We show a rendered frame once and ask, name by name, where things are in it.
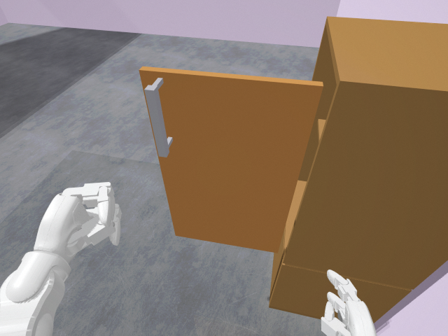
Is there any left robot hand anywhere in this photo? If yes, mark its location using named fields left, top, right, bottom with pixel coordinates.
left=34, top=182, right=122, bottom=264

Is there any robot left forearm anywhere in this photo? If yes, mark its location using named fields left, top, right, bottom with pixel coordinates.
left=0, top=251, right=71, bottom=336

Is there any right robot hand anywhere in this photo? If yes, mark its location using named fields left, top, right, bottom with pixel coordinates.
left=321, top=269, right=377, bottom=336

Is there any cupboard door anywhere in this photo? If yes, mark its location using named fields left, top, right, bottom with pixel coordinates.
left=139, top=66, right=323, bottom=253

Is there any handle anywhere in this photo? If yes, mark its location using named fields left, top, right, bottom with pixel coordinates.
left=144, top=78, right=173, bottom=158

